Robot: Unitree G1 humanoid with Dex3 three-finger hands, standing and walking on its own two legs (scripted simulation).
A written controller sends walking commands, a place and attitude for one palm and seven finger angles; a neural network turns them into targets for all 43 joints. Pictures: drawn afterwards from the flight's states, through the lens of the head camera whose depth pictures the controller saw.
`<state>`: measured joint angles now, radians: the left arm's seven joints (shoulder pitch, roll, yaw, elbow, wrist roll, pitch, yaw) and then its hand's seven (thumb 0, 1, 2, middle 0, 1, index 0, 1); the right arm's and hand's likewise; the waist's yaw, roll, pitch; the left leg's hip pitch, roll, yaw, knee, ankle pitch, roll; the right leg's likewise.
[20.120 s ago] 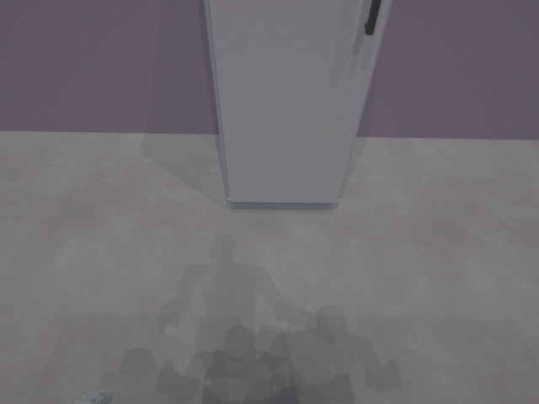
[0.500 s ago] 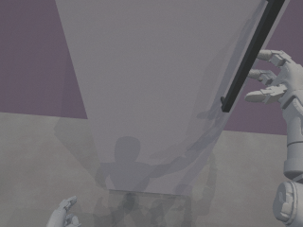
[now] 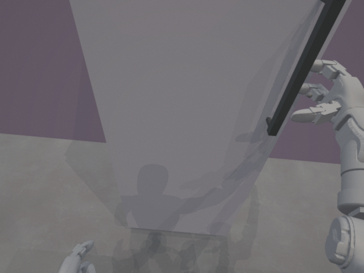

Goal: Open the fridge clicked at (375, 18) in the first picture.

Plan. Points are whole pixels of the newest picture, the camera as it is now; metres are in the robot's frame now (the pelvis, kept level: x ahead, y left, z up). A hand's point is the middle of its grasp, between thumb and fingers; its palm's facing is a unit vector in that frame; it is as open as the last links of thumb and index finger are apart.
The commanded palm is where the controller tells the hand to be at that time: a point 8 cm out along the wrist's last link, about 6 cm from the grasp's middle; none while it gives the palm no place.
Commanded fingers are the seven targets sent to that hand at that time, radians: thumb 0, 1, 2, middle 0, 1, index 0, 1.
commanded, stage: slide the fingers in behind the handle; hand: right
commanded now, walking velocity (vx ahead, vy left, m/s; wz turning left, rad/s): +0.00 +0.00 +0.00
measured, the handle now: (293, 76) +0.46 -0.19 +0.26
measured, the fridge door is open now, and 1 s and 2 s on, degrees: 0 0 0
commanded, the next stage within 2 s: grip the handle and tug to test in 1.54 s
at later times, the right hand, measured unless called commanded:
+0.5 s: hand (298, 93) +0.41 -0.18 +0.25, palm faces +0.01 +1.00 -0.01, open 14.0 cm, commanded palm +0.37 -0.24 +0.25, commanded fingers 0.00 0.50 -0.30 0.30 1.20 0.30 1.20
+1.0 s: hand (288, 94) +0.40 -0.16 +0.25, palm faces +0.03 +1.00 -0.01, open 14.0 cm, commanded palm +0.37 -0.21 +0.25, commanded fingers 0.00 0.50 -0.30 0.30 1.20 0.30 1.20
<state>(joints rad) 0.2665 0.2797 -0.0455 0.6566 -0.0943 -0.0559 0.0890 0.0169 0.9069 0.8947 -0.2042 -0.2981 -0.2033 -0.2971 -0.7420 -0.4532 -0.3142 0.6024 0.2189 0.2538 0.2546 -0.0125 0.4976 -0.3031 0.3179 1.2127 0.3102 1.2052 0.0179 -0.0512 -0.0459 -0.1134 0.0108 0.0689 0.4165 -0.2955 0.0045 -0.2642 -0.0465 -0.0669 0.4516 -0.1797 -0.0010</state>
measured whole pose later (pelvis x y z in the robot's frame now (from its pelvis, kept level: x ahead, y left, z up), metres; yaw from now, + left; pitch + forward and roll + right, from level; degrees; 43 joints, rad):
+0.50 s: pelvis +0.00 +0.00 +0.00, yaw +0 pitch -1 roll +0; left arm 0.21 0.27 -0.05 0.65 -0.09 -0.04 0.09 0.02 0.91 0.89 -0.20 -0.30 -0.20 -0.30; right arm -0.72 -0.38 -0.26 0.48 0.22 0.31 0.19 -0.01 0.50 -0.30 0.30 1.20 0.30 1.20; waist 0.00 -0.05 -0.04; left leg -0.09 0.01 0.07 0.41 -0.30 0.01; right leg -0.24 -0.04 -0.06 0.44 -0.17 0.00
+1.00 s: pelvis +0.01 +0.01 +0.00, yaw +0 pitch -2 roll +0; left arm 0.20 0.27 -0.05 0.66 -0.08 -0.02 0.09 0.02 0.91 0.89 -0.20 -0.30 -0.20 -0.30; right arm -0.68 -0.33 -0.25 0.39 0.22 0.37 0.13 -0.01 0.50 -0.30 0.31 1.20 0.29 1.20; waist 0.00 -0.05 -0.05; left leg -0.07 0.01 0.07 0.40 -0.30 0.02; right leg -0.21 -0.05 -0.06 0.42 -0.17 0.01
